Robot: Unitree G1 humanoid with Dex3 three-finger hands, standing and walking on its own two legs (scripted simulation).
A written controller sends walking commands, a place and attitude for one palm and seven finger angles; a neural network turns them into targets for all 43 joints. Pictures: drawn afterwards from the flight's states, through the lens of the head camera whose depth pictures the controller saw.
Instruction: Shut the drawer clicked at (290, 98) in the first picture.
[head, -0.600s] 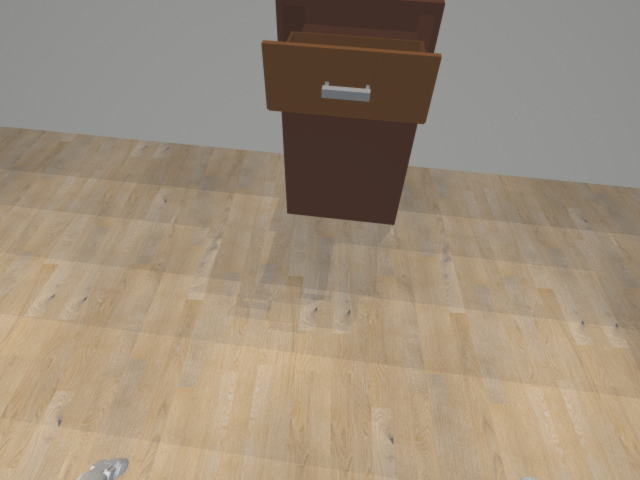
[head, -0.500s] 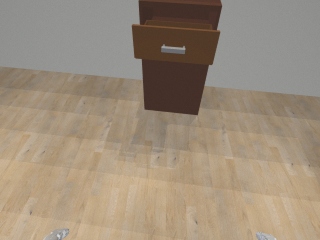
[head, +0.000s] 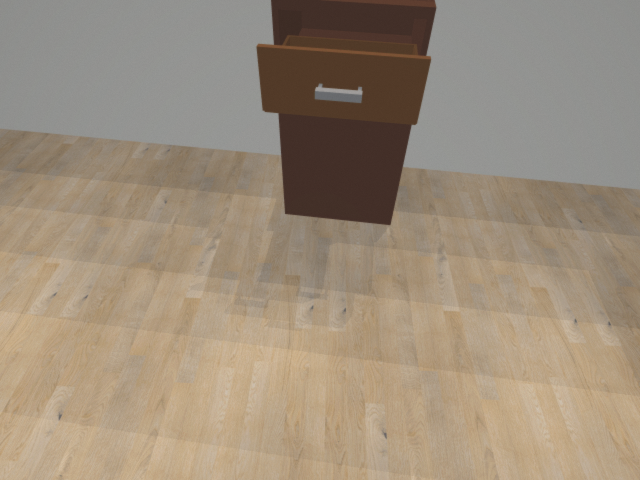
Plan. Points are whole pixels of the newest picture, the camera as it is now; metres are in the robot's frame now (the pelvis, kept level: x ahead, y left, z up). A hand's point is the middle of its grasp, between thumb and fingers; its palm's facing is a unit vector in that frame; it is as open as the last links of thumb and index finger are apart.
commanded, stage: stand and wait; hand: left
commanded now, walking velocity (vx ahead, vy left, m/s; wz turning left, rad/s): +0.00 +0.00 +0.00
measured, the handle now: (339, 91) +1.04 +0.01 +0.00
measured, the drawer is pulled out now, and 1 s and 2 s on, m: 0.29 0.29 0.29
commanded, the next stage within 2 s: look at it before walking up in 0.32 s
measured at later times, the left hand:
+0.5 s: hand out of the picture +0.07 +0.24 -0.15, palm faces -0.03 -0.94 -0.33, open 7.3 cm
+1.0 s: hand out of the picture +0.07 +0.24 -0.15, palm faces -0.02 -0.94 -0.34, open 7.3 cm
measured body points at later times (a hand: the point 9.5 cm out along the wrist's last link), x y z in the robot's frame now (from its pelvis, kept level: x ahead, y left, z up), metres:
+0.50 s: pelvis -0.01 -0.01 +0.00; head -0.01 -0.01 +0.45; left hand +0.07 +0.29 -0.13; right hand +0.06 -0.30 -0.13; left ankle +0.00 +0.12 -0.74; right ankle +0.00 -0.12 -0.74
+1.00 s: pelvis +0.00 -0.01 +0.00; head +0.00 -0.01 +0.45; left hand +0.07 +0.29 -0.13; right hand +0.08 -0.30 -0.13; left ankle +0.00 +0.12 -0.74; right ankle +0.00 -0.12 -0.74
